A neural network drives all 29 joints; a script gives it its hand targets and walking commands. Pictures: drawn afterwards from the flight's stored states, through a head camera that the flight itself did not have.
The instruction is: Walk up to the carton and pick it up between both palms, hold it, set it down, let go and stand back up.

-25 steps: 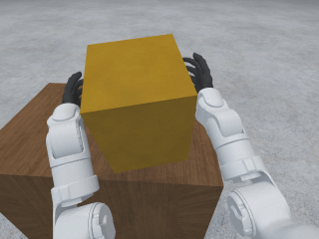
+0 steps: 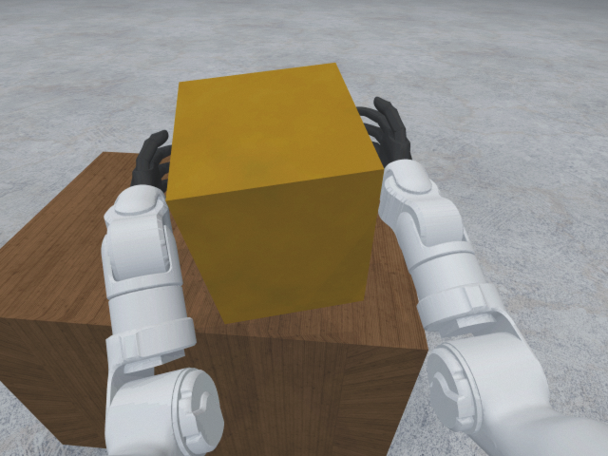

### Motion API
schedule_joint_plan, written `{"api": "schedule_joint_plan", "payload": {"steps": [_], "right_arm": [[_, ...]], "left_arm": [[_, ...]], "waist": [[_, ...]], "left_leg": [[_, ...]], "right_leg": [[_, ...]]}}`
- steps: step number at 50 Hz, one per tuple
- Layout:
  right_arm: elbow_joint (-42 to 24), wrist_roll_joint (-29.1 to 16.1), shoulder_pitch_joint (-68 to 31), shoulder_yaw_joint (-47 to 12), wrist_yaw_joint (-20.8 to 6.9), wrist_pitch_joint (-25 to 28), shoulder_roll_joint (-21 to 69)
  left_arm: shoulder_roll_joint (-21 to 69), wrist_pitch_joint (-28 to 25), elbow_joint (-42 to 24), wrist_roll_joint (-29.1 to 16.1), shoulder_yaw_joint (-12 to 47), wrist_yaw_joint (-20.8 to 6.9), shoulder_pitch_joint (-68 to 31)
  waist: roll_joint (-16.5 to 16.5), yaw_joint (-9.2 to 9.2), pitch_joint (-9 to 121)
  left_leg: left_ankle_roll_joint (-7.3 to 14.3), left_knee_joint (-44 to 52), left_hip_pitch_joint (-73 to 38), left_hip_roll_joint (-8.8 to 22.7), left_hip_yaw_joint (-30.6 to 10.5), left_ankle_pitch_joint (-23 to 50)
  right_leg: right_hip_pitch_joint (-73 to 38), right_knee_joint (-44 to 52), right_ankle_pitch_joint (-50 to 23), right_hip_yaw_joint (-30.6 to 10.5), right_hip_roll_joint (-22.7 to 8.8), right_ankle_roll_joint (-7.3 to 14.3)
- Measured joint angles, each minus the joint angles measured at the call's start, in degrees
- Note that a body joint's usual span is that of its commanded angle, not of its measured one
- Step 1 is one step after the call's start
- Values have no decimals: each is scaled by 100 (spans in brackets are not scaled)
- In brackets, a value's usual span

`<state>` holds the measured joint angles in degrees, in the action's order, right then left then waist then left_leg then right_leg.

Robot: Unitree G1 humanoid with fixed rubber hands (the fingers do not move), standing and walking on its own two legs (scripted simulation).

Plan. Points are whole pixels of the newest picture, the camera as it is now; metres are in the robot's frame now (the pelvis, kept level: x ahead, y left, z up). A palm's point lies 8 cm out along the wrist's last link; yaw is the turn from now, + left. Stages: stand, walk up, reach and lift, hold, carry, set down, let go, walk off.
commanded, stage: hold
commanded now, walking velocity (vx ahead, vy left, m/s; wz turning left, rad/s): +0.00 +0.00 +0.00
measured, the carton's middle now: (277, 199) +0.40 +0.02 +0.19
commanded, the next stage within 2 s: none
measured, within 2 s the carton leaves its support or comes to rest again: neither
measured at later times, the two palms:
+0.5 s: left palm (148, 198) +0.35 +0.17 +0.23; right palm (396, 169) +0.36 -0.12 +0.25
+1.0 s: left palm (150, 197) +0.36 +0.17 +0.23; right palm (392, 166) +0.37 -0.12 +0.25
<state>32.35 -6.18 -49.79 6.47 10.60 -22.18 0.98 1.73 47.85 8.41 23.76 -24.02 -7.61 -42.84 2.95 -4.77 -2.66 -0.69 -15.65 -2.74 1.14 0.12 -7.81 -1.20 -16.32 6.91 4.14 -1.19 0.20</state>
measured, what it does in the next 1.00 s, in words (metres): stands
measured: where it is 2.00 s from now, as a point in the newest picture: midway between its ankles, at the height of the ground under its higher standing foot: outside the picture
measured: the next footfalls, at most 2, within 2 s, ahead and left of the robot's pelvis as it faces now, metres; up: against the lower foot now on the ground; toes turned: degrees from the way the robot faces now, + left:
none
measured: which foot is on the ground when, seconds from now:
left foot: down 0.00-1.00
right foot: down 0.00-1.00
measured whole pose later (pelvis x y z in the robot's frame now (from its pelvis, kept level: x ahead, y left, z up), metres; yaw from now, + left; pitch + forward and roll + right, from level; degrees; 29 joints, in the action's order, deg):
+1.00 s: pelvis +0.01 +0.00 +0.00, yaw +1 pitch -12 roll +0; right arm 25.0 -12.3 -45.2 -0.3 14.6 -23.5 -0.3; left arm 1.7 49.1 0.7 22.2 -23.2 -8.9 -37.4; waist 2.9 -7.3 -4.0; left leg -1.3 -16.7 -5.2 1.5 -1.2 -9.5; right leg -5.5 -14.6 7.6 5.5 -0.8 0.0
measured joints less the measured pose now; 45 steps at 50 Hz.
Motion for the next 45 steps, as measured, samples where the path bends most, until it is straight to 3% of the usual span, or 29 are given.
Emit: {"api": "schedule_joint_plan", "payload": {"steps": [6,15,23,35,45], "right_arm": [[-90,-173,24,-187,142,24,-33],[-815,-711,501,-784,472,-155,-148],[-965,-691,614,-720,439,-265,-133],[-274,-204,151,-219,142,-117,-34],[-407,-391,236,-439,275,-83,-59]], "left_arm": [[-79,-36,-42,-100,-13,-30,27],[-13,178,-862,-182,67,-153,593],[89,306,-1003,-49,80,-193,618],[15,74,-247,1,-4,-83,133],[-46,55,-415,-115,22,-102,293]], "waist": [[-43,-82,-4],[-36,-265,-121],[-12,-248,-129],[14,-49,-24],[-7,-171,-74]], "left_leg": [[-74,-5,-33,40,-126,-42],[-90,-90,-345,54,-147,-209],[-41,-102,-372,24,-51,-196],[-9,-39,-98,7,18,-56],[-62,-71,-123,31,-125,-108]], "right_leg": [[-121,84,47,127,40,32],[-513,159,129,149,55,0],[-510,159,72,55,26,-33],[-125,35,11,-16,7,-14],[-265,131,51,127,31,0]]}}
